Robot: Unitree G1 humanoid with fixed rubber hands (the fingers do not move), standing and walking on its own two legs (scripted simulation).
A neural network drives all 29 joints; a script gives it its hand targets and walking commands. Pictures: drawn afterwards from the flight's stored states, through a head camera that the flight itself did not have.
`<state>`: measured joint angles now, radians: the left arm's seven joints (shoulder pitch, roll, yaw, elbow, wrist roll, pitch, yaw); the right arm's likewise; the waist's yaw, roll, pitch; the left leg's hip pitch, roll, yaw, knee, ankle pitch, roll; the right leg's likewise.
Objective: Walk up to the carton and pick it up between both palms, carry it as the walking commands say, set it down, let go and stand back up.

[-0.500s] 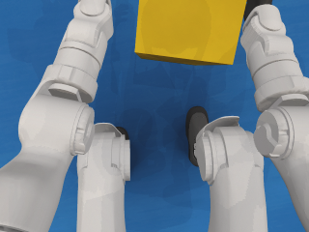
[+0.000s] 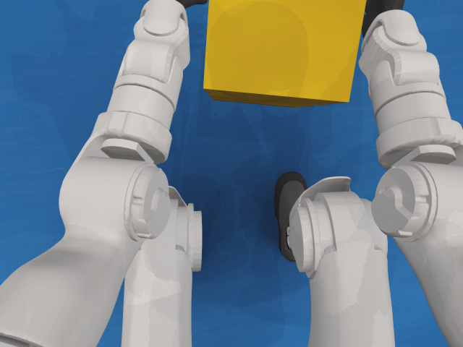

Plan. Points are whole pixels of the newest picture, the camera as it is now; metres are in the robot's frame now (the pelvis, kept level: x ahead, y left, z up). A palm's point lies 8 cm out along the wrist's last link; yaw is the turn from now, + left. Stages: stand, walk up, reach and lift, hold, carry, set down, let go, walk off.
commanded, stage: reach and lift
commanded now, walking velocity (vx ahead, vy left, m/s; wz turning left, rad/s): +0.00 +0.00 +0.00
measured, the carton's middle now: (268, 42) +0.51 -0.08 -0.24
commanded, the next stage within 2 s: none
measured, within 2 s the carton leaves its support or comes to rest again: leaves its support in 0.48 s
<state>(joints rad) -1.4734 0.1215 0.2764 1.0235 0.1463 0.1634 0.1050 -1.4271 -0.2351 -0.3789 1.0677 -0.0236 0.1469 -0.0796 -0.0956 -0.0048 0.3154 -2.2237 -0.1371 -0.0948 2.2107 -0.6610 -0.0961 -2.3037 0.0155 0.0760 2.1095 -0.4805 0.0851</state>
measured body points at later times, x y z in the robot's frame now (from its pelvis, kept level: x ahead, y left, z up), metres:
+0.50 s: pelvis +0.01 +0.00 +0.00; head +0.37 +0.00 +0.27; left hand +0.56 +0.05 -0.16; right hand +0.53 -0.20 -0.16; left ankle +0.09 +0.13 -0.34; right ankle +0.13 -0.15 -0.34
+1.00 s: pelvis +0.00 -0.01 +0.03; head +0.34 -0.04 +0.32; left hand +0.57 +0.05 -0.09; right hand +0.52 -0.21 -0.10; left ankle +0.09 +0.13 -0.34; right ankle +0.13 -0.15 -0.34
